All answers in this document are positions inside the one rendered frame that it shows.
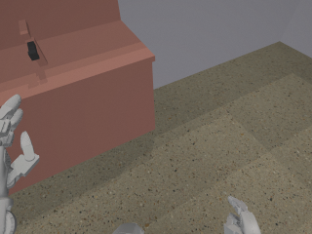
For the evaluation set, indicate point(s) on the robot right hand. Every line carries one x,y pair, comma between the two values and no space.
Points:
245,223

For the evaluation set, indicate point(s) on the left robot thigh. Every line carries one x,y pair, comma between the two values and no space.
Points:
129,228

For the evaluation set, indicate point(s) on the counter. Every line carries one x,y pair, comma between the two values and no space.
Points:
90,90

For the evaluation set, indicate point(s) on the left robot forearm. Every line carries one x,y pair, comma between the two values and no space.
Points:
8,221

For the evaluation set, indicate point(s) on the tap lever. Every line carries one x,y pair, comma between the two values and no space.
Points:
32,51

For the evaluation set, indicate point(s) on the robot left hand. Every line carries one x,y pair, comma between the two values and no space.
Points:
10,117

